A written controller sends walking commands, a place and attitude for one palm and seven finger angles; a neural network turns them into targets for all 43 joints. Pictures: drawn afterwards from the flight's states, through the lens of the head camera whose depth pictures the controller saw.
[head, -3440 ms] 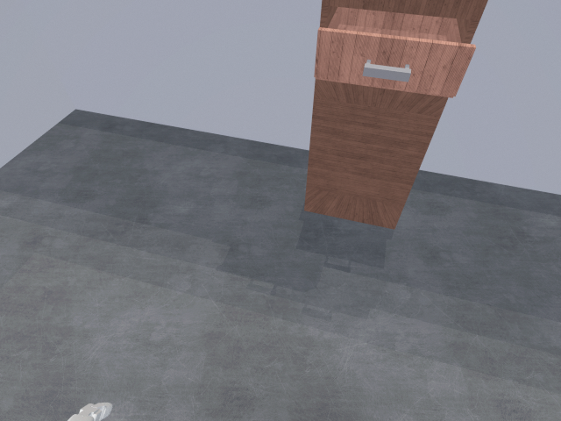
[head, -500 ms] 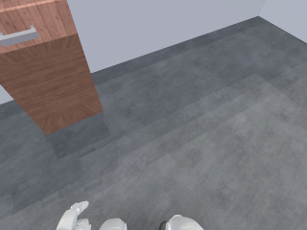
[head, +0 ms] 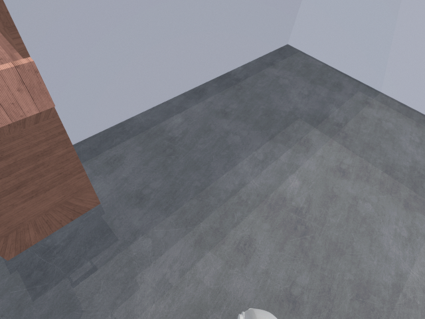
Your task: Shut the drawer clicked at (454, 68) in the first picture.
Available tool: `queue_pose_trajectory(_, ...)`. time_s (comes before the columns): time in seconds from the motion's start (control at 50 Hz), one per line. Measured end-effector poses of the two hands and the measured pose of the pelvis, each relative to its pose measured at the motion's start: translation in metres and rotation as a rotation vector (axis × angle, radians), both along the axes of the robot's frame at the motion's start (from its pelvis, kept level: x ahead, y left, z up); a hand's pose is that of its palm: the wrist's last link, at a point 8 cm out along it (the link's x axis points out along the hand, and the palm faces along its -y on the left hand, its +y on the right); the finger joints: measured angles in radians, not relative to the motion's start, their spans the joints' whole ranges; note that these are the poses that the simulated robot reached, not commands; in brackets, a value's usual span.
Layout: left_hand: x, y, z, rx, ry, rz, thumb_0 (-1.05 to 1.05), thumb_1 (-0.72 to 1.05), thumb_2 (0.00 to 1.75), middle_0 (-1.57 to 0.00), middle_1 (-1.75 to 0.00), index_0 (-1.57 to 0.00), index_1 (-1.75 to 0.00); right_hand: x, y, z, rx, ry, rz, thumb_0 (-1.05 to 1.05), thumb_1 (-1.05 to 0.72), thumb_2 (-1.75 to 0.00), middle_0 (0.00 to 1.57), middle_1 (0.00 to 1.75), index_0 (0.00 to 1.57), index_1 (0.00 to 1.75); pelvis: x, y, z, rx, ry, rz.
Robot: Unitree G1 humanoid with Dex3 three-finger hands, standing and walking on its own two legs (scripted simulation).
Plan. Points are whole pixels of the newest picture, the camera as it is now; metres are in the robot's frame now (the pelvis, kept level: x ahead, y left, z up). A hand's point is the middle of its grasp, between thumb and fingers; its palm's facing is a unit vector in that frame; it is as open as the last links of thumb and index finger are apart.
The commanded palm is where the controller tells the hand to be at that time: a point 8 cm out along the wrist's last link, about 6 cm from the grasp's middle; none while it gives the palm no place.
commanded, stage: walk to a spot facing it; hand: left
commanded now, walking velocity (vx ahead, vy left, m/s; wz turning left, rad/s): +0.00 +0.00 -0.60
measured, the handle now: out of the picture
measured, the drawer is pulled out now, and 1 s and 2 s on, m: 0.18 0.18 0.18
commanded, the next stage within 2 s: turn to face it in 0.18 s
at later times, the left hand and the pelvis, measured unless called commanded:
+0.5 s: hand (170, 266) +0.25 +0.11 -0.16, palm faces -0.22 -0.94 -0.24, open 7.4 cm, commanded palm none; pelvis +0.09 -0.04 -0.01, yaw -11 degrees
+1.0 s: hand (143, 298) +0.18 +0.16 -0.16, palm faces +0.11 -0.95 -0.28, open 7.4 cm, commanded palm none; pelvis +0.10 -0.06 -0.01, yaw +5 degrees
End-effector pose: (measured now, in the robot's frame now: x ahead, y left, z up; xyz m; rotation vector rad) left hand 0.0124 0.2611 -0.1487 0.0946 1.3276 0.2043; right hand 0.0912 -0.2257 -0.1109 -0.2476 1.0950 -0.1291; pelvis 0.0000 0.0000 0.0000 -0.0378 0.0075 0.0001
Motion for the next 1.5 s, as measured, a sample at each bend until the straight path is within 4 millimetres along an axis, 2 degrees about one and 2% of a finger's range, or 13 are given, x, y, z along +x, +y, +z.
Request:
queue_pose_trajectory(0.12, 0.078, -0.011, 0.002, 0.002, -0.03, -0.125, 0.01, 0.91, 0.9, -0.2, -0.3, -0.19, -0.3, -0.047, -0.023, -0.011, -0.017, 0.141, -0.166, 0.0, -0.93, -0.9, 0.2, 0.3, 0.2, 0.3, 0.023, -0.002, -0.002, 0.006, -0.001, -0.083)
queue_pose_trajectory(0.28, 0.201, -0.063, 0.0, 0.05, -0.193, -0.331, 0.01, 0.91, 0.9, -0.2, -0.3, -0.2, -0.3, -0.101, -0.053, -0.052, 0.045, 0.315, -0.354, 0.01, -0.91, -0.9, 0.2, 0.3, 0.2, 0.3, 0.056, -0.032, -0.028, 0.037, -0.003, -0.182)
queue_pose_trajectory(0.32, 0.216, -0.073, 0.005, 0.062, -0.227, -0.351, 0.01, 0.91, 0.9, -0.2, -0.3, -0.2, -0.3, -0.098, -0.059, -0.056, 0.048, 0.326, -0.376, 0.01, -0.91, -0.9, 0.2, 0.3, 0.2, 0.3, 0.06, -0.036, -0.028, 0.035, -0.013, -0.196)
queue_pose_trajectory(0.4, 0.23, -0.086, 0.018, 0.079, -0.226, -0.376, 0.01, 0.91, 0.9, -0.2, -0.3, -0.2, -0.3, -0.072, -0.062, -0.05, 0.06, 0.266, -0.383, 0.01, -0.91, -0.9, 0.2, 0.3, 0.19, 0.3, 0.071, -0.041, -0.017, 0.04, -0.017, -0.215)
queue_pose_trajectory(0.54, 0.241, -0.103, 0.019, 0.017, -0.243, -0.349, 0.01, 0.9, 0.9, -0.2, -0.3, -0.2, -0.3, -0.03, -0.04, -0.042, 0.111, 0.205, -0.332, 0.01, -0.91, -0.9, 0.2, 0.3, 0.19, 0.3, 0.093, -0.04, -0.01, 0.032, -0.017, -0.164)
queue_pose_trajectory(0.62, 0.234, -0.095, 0.003, -0.029, -0.248, -0.262, 0.01, 0.9, 0.9, -0.21, -0.3, -0.2, -0.3, -0.012, -0.027, -0.045, 0.1, 0.228, -0.273, 0.01, -0.92, -0.9, 0.2, 0.3, 0.19, 0.3, 0.104, -0.031, -0.017, 0.01, -0.021, -0.107)
queue_pose_trajectory(0.7, 0.211, -0.075, -0.01, -0.027, -0.173, -0.183, 0.01, 0.9, 0.9, -0.21, -0.3, -0.2, -0.3, 0.004, -0.022, -0.041, 0.077, 0.23, -0.227, 0.01, -0.93, -0.9, 0.2, 0.3, 0.2, 0.3, 0.109, -0.025, -0.019, 0.021, -0.001, -0.078)
queue_pose_trajectory(0.86, 0.167, -0.049, 0.004, 0.039, -0.058, -0.086, 0.01, 0.91, 0.9, -0.2, -0.3, -0.2, -0.3, 0.029, -0.041, -0.027, 0.047, 0.214, -0.157, 0.01, -0.91, -0.9, 0.2, 0.3, 0.2, 0.3, 0.107, -0.032, -0.005, 0.02, 0.027, -0.013)
queue_pose_trajectory(1.04, 0.147, -0.067, 0.021, 0.134, -0.161, 0.006, 0.01, 0.91, 0.9, -0.2, -0.3, -0.2, -0.3, 0.07, -0.099, -0.046, 0.039, 0.17, -0.04, 0.01, -0.91, -0.9, 0.2, 0.3, 0.2, 0.3, 0.095, -0.07, -0.016, 0.034, 0.013, 0.11)
queue_pose_trajectory(1.16, 0.108, -0.084, 0.031, 0.136, -0.149, 0.084, 0.01, 0.9, 0.9, -0.2, -0.3, -0.2, -0.3, 0.118, -0.114, -0.031, 0.022, 0.107, 0.068, 0.01, -0.91, -0.9, 0.2, 0.3, 0.19, 0.3, 0.091, -0.081, -0.006, 0.065, -0.005, 0.195)
queue_pose_trajectory(1.28, 0.068, -0.09, 0.024, 0.103, -0.108, 0.17, 0.01, 0.9, 0.9, -0.2, -0.3, -0.2, -0.3, 0.159, -0.095, -0.019, 0.007, 0.07, 0.194, 0.01, -0.91, -0.9, 0.2, 0.3, 0.19, 0.3, 0.087, -0.081, -0.004, 0.074, 0.0, 0.281)
queue_pose_trajectory(1.4, 0.013, -0.074, -0.001, 0.068, -0.041, 0.296, 0.01, 0.9, 0.9, -0.21, -0.3, -0.2, -0.3, 0.196, -0.043, -0.014, -0.017, 0.02, 0.348, 0.01, -0.91, -0.9, 0.2, 0.3, 0.19, 0.3, 0.08, -0.062, -0.015, 0.048, 0.014, 0.368)
queue_pose_trajectory(1.5, -0.022, -0.055, -0.01, 0.064, 0.028, 0.379, 0.01, 0.9, 0.9, -0.2, -0.3, -0.2, -0.3, 0.203, -0.008, -0.007, -0.02, -0.027, 0.423, 0.01, -0.91, -0.9, 0.2, 0.3, 0.2, 0.3, 0.074, -0.05, -0.016, 0.031, 0.011, 0.416)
